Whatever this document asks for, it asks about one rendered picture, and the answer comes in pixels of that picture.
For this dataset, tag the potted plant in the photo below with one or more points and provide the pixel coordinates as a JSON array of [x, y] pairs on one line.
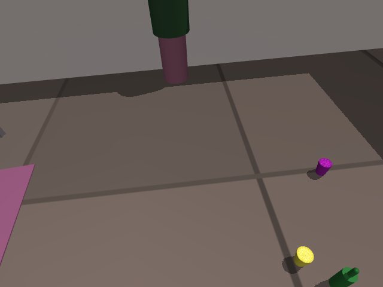
[[170, 23]]

